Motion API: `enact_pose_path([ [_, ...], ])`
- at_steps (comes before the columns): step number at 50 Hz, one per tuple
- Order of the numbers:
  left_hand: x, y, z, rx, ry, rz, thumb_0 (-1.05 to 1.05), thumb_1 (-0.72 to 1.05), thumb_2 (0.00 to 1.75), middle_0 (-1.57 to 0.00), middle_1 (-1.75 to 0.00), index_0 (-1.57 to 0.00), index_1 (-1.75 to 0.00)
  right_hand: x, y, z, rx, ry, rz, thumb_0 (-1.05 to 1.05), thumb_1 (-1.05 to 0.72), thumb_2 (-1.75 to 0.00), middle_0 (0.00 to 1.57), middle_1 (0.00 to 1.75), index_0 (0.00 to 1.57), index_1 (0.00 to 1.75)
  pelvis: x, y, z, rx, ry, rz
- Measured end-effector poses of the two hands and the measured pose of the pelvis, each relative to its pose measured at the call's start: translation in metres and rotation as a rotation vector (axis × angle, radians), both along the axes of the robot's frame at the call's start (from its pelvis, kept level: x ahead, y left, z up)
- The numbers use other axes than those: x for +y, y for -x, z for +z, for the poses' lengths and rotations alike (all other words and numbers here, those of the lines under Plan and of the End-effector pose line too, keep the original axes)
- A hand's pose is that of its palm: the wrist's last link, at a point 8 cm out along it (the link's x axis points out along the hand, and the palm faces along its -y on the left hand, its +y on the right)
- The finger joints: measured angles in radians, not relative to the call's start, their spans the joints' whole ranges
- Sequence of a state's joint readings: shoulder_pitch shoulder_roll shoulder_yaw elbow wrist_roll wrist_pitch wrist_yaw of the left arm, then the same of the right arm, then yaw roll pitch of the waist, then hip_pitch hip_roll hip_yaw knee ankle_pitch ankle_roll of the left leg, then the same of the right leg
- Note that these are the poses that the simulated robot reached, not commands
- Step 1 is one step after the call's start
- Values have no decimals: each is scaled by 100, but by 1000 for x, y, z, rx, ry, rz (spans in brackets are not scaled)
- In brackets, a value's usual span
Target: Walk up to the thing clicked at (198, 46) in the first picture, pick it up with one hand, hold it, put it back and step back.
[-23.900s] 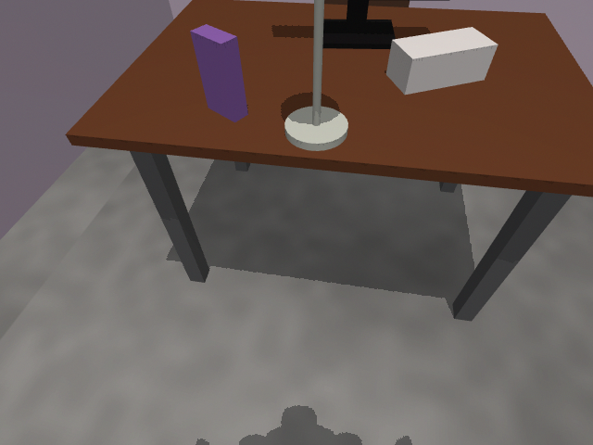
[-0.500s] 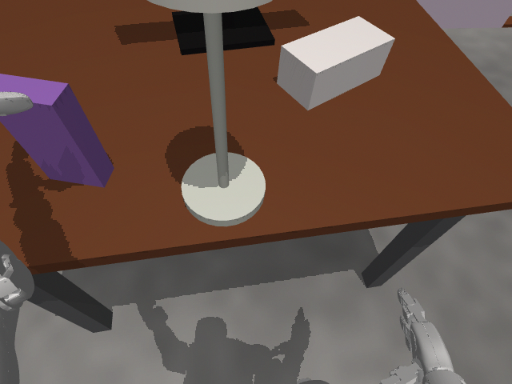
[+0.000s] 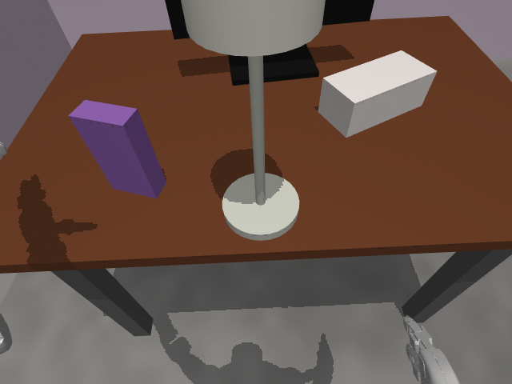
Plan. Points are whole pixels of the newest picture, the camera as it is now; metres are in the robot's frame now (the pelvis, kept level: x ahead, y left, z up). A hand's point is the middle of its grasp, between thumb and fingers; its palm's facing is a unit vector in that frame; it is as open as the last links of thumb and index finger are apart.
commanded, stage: sink last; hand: left
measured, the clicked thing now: (123, 153) +0.51 +0.25 +0.07
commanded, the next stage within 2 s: crouch in 0.74 s
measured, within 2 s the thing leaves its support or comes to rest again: neither
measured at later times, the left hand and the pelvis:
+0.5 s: hand out of the picture +0.19 +0.24 +0.24, palm faces +0.50 -0.74 -0.46, open 17.5 cm; pelvis -0.01 -0.03 +0.00, yaw +2 degrees
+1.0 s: hand out of the picture +0.16 +0.24 +0.23, palm faces +0.51 -0.75 -0.42, open 16.4 cm; pelvis -0.03 -0.03 +0.00, yaw +3 degrees
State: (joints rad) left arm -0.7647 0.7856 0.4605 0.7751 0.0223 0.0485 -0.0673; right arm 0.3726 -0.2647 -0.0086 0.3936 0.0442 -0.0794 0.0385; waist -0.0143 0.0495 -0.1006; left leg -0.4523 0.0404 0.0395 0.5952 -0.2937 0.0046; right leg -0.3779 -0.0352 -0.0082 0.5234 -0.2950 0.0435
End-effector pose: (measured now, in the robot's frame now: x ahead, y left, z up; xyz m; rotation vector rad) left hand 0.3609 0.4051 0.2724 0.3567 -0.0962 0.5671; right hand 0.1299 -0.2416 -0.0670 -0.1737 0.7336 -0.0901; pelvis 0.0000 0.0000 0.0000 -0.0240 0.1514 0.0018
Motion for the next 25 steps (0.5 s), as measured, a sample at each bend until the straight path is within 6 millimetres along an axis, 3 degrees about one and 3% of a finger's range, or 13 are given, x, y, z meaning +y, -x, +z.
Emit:
enact_pose_path([
  [6,-30,49,-14,-90,-112,-56,-2,-60,8,-7,-4,-4,-7,-3,-7,-7,6,-23,-28,-2,54,-7,6,6,6,5,-1,-1,2,-48,-3,5],
  [16,-87,147,-19,-196,-249,-115,-1,-57,3,-7,-4,-7,-4,-21,-11,-24,70,-6,-70,-1,51,-7,6,6,6,5,-11,4,2,-117,-16,21],
  [25,-131,213,-16,-215,-343,-164,-1,-56,3,-7,-5,-7,-4,-38,-21,-16,-4,8,-96,-1,51,-7,6,6,6,5,-25,9,4,-161,-30,36],
])
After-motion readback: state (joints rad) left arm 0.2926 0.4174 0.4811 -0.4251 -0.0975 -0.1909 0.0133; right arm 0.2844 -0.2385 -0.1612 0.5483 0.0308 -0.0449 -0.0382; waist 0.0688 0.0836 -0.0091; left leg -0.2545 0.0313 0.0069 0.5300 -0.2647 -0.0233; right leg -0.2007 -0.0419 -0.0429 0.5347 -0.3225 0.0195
